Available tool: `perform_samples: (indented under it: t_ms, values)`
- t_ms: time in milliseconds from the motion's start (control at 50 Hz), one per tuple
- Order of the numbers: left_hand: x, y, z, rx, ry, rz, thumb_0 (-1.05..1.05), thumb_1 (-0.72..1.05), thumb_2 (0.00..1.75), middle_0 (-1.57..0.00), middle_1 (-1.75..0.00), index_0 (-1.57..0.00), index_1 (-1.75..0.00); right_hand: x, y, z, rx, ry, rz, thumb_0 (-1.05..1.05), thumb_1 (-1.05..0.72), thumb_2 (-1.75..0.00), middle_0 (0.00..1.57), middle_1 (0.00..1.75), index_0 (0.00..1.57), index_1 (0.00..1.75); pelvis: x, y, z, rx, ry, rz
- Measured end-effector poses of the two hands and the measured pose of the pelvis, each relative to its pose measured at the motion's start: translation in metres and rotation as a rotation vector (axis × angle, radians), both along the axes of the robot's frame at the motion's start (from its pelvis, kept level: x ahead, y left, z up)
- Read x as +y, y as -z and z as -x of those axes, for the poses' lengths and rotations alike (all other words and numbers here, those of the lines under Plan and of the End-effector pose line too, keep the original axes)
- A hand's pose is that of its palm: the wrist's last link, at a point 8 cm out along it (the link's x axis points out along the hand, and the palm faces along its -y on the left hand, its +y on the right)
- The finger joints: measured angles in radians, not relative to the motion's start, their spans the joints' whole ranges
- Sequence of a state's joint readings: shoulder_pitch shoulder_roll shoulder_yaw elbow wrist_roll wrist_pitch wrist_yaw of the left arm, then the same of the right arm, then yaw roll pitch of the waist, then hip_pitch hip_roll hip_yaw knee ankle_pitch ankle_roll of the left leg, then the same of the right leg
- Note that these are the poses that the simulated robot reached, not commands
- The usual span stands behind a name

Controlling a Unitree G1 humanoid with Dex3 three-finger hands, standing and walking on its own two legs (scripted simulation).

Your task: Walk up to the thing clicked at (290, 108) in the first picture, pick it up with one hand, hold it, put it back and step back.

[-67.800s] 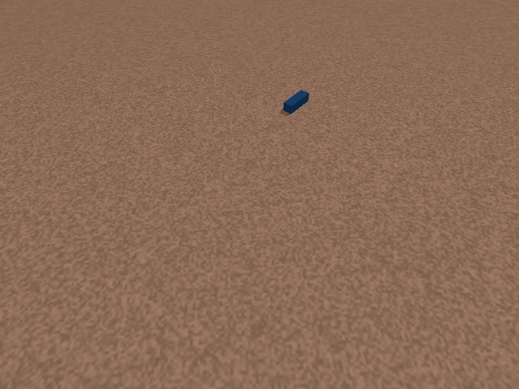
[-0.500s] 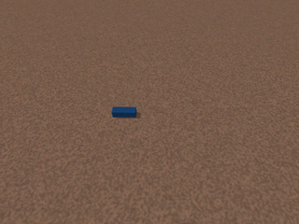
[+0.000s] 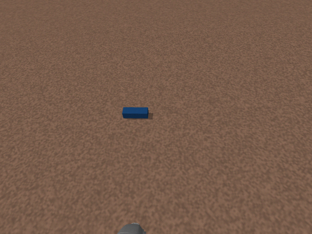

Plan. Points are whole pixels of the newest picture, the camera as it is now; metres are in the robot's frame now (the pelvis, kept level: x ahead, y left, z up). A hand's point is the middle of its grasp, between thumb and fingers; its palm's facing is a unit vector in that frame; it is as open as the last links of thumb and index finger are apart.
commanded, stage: step back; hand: left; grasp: from above
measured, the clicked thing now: (135, 112) +1.08 +0.25 -0.74
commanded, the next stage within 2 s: stand in 0.26 s
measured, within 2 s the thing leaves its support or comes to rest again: neither
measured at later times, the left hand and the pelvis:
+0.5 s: hand out of the picture +0.10 +0.28 -0.15, palm faces -0.06 -0.94 -0.34, open 7.4 cm; pelvis +0.02 +0.03 +0.01, yaw -2 degrees
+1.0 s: hand out of the picture +0.09 +0.28 -0.15, palm faces -0.08 -0.94 -0.33, open 7.4 cm; pelvis +0.02 +0.02 +0.01, yaw -2 degrees
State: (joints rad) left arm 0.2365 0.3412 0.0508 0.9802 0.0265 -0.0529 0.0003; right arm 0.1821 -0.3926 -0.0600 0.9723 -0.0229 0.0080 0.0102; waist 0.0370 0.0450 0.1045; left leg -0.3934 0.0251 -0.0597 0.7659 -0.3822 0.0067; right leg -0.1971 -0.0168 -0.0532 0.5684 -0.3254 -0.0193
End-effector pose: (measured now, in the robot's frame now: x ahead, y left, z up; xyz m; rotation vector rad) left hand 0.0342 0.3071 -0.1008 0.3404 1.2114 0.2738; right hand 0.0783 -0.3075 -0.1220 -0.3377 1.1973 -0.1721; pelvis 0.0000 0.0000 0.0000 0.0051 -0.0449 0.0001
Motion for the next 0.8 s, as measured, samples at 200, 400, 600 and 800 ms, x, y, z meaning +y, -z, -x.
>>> perform_samples:
  t_ms: [200,400,600,800]
  values:
    - [0.027,0.023,-0.048,-0.015,0.024,0.027,0.01,0.90,0.89,-0.20,-0.30,-0.21,-0.30,0.042,-0.002,-0.032,-0.034,-0.002,0.002,0.01,-0.90,-0.90,0.21,0.30,0.20,0.30,0.023,0.008,-0.011,0.001,0.015,0.010]
    - [0.018,0.016,-0.059,0.009,0.085,0.058,0.01,0.90,0.89,-0.20,-0.30,-0.20,-0.30,0.045,-0.012,-0.042,-0.085,0.036,-0.032,0.00,-0.90,-0.90,0.21,0.30,0.20,0.30,0.028,-0.001,-0.019,0.007,0.031,0.010]
    - [0.014,0.007,-0.070,-0.008,0.096,0.067,0.01,0.90,0.89,-0.20,-0.30,-0.21,-0.30,0.040,-0.015,-0.015,-0.018,0.071,-0.028,0.01,-0.90,-0.90,0.21,0.30,0.20,0.30,0.027,-0.011,-0.018,-0.007,0.032,0.008]
    - [0.012,0.006,-0.066,0.010,0.101,0.071,0.01,0.90,0.89,-0.20,-0.30,-0.20,-0.30,0.033,-0.017,0.009,0.024,0.106,-0.016,0.01,-0.90,-0.90,0.21,0.30,0.20,0.30,0.026,-0.013,-0.015,-0.003,0.033,0.008]
